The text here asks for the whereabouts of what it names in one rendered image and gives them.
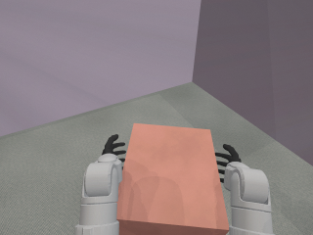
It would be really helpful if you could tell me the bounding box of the carton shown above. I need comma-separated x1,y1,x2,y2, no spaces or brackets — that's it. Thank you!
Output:
116,123,229,235

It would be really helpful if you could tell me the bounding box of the right robot hand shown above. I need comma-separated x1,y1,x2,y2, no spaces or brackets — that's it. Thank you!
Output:
214,144,242,183

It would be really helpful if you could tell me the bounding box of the left robot hand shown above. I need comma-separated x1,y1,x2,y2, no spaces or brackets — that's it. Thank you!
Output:
102,134,126,170

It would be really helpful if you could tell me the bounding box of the robot right forearm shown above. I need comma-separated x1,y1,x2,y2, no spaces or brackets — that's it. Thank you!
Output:
223,162,275,235

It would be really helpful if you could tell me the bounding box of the robot left forearm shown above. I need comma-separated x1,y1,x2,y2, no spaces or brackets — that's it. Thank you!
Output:
74,153,123,235

